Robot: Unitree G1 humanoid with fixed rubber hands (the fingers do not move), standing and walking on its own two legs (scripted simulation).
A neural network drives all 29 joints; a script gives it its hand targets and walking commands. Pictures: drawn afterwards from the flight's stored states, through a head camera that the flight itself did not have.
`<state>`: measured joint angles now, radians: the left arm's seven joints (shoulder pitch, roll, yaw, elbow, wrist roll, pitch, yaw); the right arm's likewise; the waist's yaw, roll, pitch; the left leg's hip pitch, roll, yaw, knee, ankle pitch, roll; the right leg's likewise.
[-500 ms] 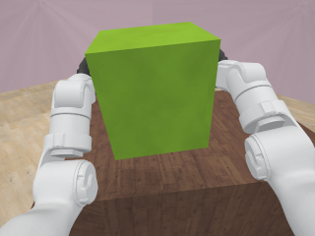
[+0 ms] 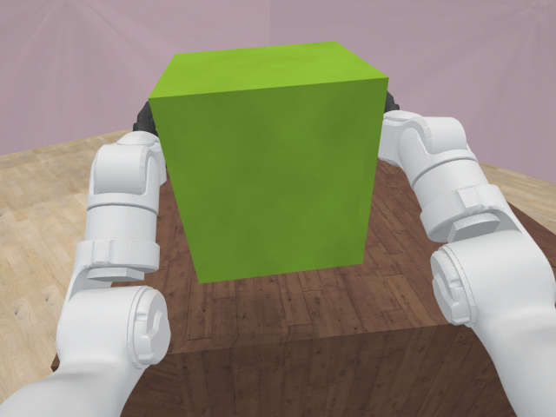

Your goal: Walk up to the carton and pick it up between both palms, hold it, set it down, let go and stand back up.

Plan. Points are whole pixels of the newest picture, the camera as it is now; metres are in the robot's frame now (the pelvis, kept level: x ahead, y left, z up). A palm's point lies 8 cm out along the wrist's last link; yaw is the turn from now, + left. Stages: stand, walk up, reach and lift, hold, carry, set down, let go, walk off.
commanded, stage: hold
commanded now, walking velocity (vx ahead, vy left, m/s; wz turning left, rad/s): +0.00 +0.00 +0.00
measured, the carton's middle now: (269, 159) +0.37 +0.00 +0.29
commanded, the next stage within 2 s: none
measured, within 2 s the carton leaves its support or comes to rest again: neither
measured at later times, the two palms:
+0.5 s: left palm (149, 146) +0.37 +0.16 +0.31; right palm (391, 126) +0.36 -0.16 +0.34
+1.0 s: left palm (146, 143) +0.37 +0.16 +0.32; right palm (390, 123) +0.36 -0.15 +0.34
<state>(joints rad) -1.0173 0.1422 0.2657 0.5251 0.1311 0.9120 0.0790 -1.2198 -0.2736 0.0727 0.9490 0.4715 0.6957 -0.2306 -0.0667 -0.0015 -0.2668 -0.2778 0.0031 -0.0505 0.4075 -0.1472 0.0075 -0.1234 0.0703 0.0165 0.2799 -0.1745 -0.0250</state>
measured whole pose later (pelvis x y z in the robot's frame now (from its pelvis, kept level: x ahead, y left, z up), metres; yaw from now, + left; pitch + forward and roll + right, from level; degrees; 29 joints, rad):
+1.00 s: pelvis -0.01 +0.00 +0.00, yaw -1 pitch +1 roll -2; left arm -1.07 0.15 0.29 0.63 0.11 0.87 0.08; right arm -1.29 -0.28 0.07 1.03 0.46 0.70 -0.23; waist -0.05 0.01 -0.28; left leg -0.29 0.00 -0.05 0.41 -0.14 0.01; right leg -0.14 0.08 0.03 0.29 -0.17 -0.02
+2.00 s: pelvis +0.00 +0.00 +0.00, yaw +0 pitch +1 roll -2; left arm -1.02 0.14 0.27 0.53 0.13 0.91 0.08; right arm -1.22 -0.28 0.09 0.94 0.49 0.70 -0.24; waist -0.07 0.00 -0.26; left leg -0.27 0.00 -0.06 0.41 -0.15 0.01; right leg -0.12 0.08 0.03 0.27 -0.17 -0.02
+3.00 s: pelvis +0.00 +0.00 +0.00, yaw +0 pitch +1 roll -2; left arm -1.03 0.14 0.28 0.55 0.13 0.91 0.07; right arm -1.23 -0.27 0.07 0.95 0.47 0.71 -0.24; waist -0.06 0.00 -0.27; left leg -0.27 0.00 -0.07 0.41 -0.15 0.01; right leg -0.12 0.07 0.04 0.28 -0.17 -0.02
